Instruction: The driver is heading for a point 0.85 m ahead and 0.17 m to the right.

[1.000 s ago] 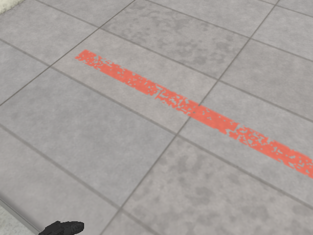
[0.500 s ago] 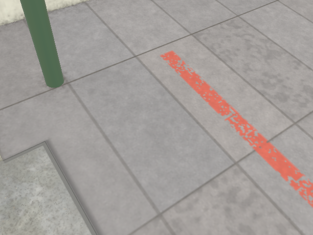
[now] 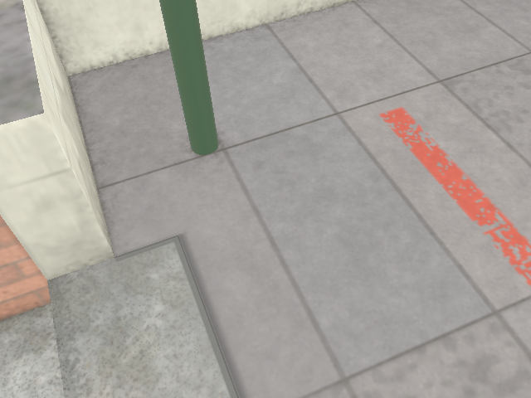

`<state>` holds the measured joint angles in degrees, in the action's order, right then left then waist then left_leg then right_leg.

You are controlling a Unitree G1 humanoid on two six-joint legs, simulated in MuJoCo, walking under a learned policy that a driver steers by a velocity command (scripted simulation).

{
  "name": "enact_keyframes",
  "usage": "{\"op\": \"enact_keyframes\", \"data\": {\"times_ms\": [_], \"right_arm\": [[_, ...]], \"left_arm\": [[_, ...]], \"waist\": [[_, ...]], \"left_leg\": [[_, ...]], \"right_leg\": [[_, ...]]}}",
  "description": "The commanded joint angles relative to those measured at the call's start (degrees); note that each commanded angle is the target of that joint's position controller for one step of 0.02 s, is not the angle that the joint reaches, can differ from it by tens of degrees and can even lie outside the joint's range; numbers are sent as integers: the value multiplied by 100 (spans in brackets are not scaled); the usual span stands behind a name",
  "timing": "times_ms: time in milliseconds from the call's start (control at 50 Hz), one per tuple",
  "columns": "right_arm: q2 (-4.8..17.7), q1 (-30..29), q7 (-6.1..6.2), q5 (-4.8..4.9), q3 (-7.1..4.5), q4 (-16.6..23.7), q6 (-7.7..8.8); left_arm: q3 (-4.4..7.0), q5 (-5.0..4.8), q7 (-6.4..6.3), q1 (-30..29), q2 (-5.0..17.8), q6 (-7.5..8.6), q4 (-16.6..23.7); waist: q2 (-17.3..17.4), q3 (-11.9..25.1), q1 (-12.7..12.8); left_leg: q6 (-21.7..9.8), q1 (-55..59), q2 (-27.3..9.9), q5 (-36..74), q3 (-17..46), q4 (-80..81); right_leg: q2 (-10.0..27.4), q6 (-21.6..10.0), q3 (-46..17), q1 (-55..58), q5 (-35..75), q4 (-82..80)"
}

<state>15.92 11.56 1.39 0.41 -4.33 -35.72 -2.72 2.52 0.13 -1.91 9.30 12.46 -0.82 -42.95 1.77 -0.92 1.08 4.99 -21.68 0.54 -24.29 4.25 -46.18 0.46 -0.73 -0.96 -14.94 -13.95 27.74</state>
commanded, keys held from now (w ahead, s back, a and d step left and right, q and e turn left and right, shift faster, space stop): no key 1.00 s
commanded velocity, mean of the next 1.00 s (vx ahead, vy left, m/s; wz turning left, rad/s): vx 0.00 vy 0.00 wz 0.04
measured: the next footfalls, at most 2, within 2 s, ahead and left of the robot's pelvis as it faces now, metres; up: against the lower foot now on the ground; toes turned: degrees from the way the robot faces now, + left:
left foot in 0.06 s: +0.02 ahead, +0.14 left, +0.00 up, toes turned -3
left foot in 1.88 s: +0.30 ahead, +0.11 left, +0.00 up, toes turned +1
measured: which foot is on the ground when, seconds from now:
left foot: up 0.00-0.04, down 0.06-1.00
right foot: down 0.00-1.00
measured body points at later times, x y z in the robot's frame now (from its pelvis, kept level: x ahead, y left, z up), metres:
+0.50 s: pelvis -0.01 +0.03 -0.01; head -0.01 +0.03 +0.44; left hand +0.07 +0.29 -0.14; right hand +0.13 -0.20 -0.12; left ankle -0.02 +0.14 -0.74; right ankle +0.01 -0.12 -0.74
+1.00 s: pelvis -0.01 +0.02 -0.01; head +0.00 +0.02 +0.44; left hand +0.04 +0.27 -0.15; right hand +0.07 -0.22 -0.14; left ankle -0.02 +0.14 -0.74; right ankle +0.01 -0.12 -0.74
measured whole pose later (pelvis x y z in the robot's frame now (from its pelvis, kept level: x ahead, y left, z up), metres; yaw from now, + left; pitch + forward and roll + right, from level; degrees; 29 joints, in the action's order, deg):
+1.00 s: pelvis -0.01 +0.02 -0.01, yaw +0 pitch -2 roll +0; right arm 11.6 16.0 2.1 -0.3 -1.5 -49.2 0.4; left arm 1.8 -0.1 -2.6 11.9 11.8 -0.5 -60.6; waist 0.3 -2.0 0.9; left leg 0.3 -11.9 0.7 -17.4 2.5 -30.8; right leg 1.5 1.9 -1.4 -13.7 -15.3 30.5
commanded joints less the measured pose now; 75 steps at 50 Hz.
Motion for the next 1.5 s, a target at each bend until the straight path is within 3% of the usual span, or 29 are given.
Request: {"op": "enact_keyframes", "data": {"times_ms": [20, 40, 60, 80, 100, 120, 140, 200, 260, 460, 920, 1280, 1300, 1320, 1360, 1380, 1420, 1460, 1500], "right_arm": [[250, -131, -31, 45, -35, 392, 132], [286, -55, -29, 7, -37, 341, 140], [465, -2, 4, -66, -49, 399, 150], [852, 99, 59, -140, -113, 464, 144], [668, -63, -6, -188, -67, 319, 162], [297, -253, -76, -171, 12, 451, 203], [179, -210, -92, -208, 50, 381, 232], [310, -118, -74, -175, 45, 332, 318], [188, -79, -55, -165, 97, 306, 338], [111, 47, -45, -142, 133, 101, 364], [105, 543, 80, -77, 154, -984, 376], [23, 791, 107, -45, 265, -1848, 354], [-26, 910, 110, -45, 279, -1945, 343], [57, 934, 125, -10, 249, -1980, 325], [189, 896, 143, 28, 211, -1949, 341], [184, 931, 131, 50, 212, -1948, 396], [251, 1134, 85, 105, 174, -2012, 527], [439, 1346, 24, 136, 107, -2074, 606], [513, 1129, -15, 154, 87, -1987, 630]], "left_arm": [[205, -75, 7, -93, 992, 19, 309], [175, -111, 19, 83, 917, 48, 236], [133, -74, 41, 235, 827, 120, 190], [77, 89, 97, 286, 681, 223, 264], [17, 97, 105, 310, 446, 273, 231], [57, 132, 92, 11, 700, 268, 188], [71, 118, 95, -145, 698, 251, 168], [65, 71, 60, -96, 607, 156, 71], [62, 54, 52, 15, 562, 152, -94], [72, 30, 4, 198, 609, 162, -581], [29, -18, -84, 369, 543, 78, -1544], [-70, -18, -95, 569, 405, 53, -1913], [-89, -22, -95, 692, 346, 48, -1984], [-66, -67, -104, 742, 405, 41, -2003], [-40, -96, -113, 693, 491, 89, -1920], [-54, -104, -96, 672, 435, 158, -1867], [-81, -121, -24, 642, 310, 336, -1794], [-118, -138, 77, 563, 148, 502, -1694], [-135, -175, 146, 727, 101, 618, -1688]], "waist": [[-1237, 413, -17], [-1119, 348, -55], [-873, 476, -33], [-22, 762, 138], [956, 838, 285], [613, 585, 64], [457, 462, -2], [326, 90, -6], [230, 46, -6], [-68, 51, -7], [-159, -80, -8], [-159, -204, -34], [-154, -65, -38], [-134, -156, -46], [-87, -637, -72], [-33, -791, -91], [190, -808, -172], [626, -703, -224], [778, -766, -47]], "left_leg": [[-95, 644, 108, 789, -527, 1930], [-225, 1034, 88, 1420, -430, 2606], [-390, 1612, -221, 2071, 9, 2645], [-630, 2126, -859, 3641, 594, 2147], [-1027, 1379, -967, 2855, 668, 2112], [-1032, 1106, -762, 2057, 615, 2235], [-906, 975, -625, 1555, 527, 2265], [-762, 628, -496, 1275, 436, 2261], [-742, 543, -441, 1084, 402, 2251], [-736, 556, -298, 1085, 266, 2172], [-597, 683, -117, 1509, -56, 2137], [-539, 701, -70, 1402, -172, 2240], [-557, 755, -9, 750, -231, 2276], [-636, 643, 64, -273, -259, 2244], [-854, 179, -60, -1759, -26, 2345], [-956, 89, -198, -1945, 170, 2418], [-1176, 323, -527, -1946, 667, 2586], [-1495, 651, -1051, -2146, 1505, 3025], [-1650, 364, -1334, -2073, 1926, 3270]], "right_leg": [[1026, -1091, -987, 531, 1900, -425], [970, -927, -996, 373, 1862, -393], [908, -610, -978, 54, 1552, -324], [552, -273, -573, -333, 927, 137], [230, 49, -109, 6, -80, -34], [196, 243, -70, 141, 45, 39], [163, 271, -33, 130, 180, 26], [168, 203, -61, 86, 295, 26], [168, 192, -57, 136, 272, 5], [194, 230, -92, 209, 343, -42], [132, 144, -69, 271, 487, -180], [64, 109, -13, 253, 434, -284], [-9, 89, 65, 306, -145, -283], [-123, 15, 159, 179, -1094, -172], [-108, -174, 67, -366, -2481, -86], [-51, -243, -16, -540, -2563, -31], [-29, -269, -16, -803, -2108, 299], [-169, -244, 250, -996, -1407, 892], [-157, -392, 283, -596, -1071, 934]]}}
Keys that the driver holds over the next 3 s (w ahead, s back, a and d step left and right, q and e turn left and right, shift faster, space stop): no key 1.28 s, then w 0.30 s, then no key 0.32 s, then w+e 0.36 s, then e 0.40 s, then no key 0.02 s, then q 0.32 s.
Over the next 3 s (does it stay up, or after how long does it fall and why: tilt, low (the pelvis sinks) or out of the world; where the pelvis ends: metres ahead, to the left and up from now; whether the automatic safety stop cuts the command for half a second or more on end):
stays up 0.38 -0.11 -0.01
